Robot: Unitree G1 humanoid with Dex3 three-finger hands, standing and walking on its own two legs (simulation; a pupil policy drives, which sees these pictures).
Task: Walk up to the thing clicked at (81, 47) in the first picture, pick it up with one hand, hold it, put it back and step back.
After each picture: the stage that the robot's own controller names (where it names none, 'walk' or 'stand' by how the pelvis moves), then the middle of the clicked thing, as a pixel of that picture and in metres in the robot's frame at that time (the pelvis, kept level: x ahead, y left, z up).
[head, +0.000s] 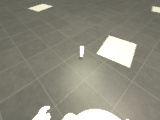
stand; (81, 51) +1.27 +0.15 -0.66
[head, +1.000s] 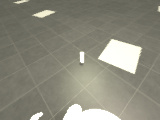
walk; (82, 57) +1.15 +0.20 -0.65
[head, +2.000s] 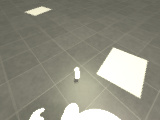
walk; (77, 73) +0.72 +0.20 -0.64
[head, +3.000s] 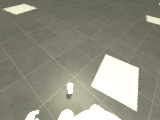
walk; (70, 88) +0.47 +0.16 -0.64
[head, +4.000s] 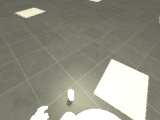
stand; (71, 95) +0.39 +0.18 -0.65
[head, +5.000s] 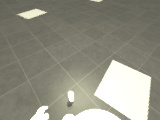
stand; (71, 96) +0.37 +0.18 -0.65
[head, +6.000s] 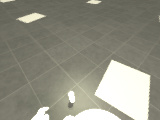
stand; (71, 97) +0.39 +0.19 -0.66
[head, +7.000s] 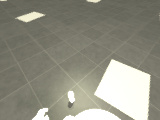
stand; (71, 97) +0.38 +0.20 -0.66
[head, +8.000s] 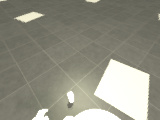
stand; (71, 97) +0.37 +0.20 -0.66
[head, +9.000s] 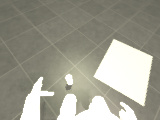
go down; (69, 80) +0.41 +0.18 -0.54
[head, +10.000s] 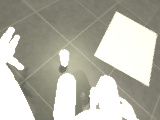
go down; (64, 59) +0.47 +0.19 -0.27
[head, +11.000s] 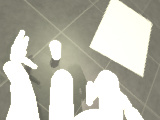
close in; (56, 52) +0.47 +0.21 -0.21
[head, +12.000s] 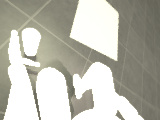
close; (31, 45) +0.47 +0.24 -0.16
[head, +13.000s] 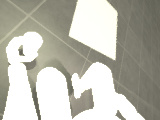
lift; (30, 47) +0.44 +0.24 -0.16
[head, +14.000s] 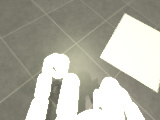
lift; (62, 68) +0.33 +0.19 -0.02
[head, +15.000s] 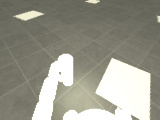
hold; (67, 72) +0.31 +0.15 +0.10
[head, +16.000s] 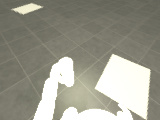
hold; (67, 74) +0.31 +0.15 +0.05
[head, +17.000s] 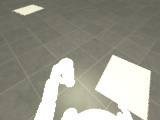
crouch; (68, 75) +0.31 +0.14 +0.05
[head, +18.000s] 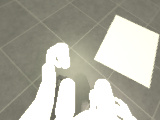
crouch; (63, 58) +0.42 +0.15 -0.04
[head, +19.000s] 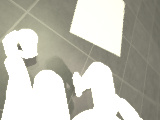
lower; (29, 46) +0.45 +0.23 -0.17
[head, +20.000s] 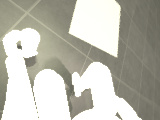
lower; (29, 45) +0.45 +0.23 -0.17
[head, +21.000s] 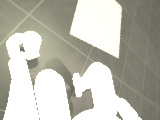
lower; (32, 48) +0.44 +0.23 -0.17
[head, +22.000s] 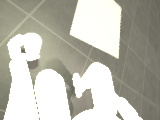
lower; (32, 49) +0.44 +0.23 -0.17
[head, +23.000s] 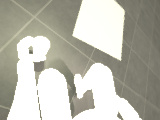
loosen; (40, 51) +0.43 +0.21 -0.16
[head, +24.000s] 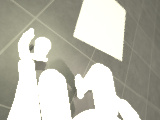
withdraw; (41, 51) +0.44 +0.20 -0.18
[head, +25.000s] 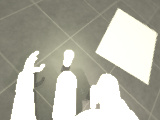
walk; (68, 59) +0.45 +0.16 -0.23
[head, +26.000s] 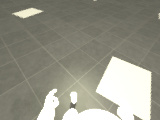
stand; (73, 98) +0.36 +0.13 -0.59
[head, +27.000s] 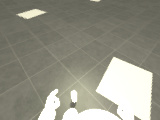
stand; (74, 96) +0.38 +0.14 -0.60
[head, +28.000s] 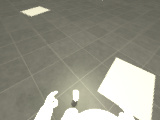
stand; (75, 95) +0.37 +0.12 -0.61
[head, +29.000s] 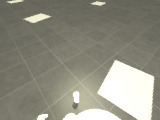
walk; (76, 97) +0.40 +0.13 -0.65
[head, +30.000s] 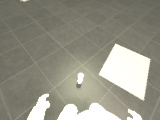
walk; (80, 78) +0.53 +0.07 -0.63
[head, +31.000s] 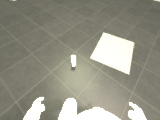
walk; (73, 61) +0.81 +0.23 -0.62
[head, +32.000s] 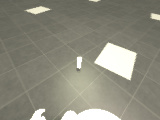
stand; (79, 62) +1.00 +0.17 -0.64
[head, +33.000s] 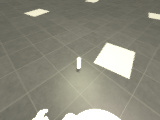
stand; (78, 63) +1.02 +0.17 -0.66
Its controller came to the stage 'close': yes
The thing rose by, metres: 0.70
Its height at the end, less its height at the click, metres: +0.00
